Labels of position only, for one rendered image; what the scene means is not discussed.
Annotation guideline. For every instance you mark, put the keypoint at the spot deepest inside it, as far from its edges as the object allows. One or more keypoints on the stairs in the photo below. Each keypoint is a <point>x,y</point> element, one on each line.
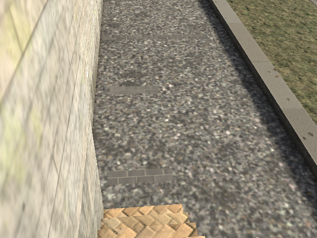
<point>156,221</point>

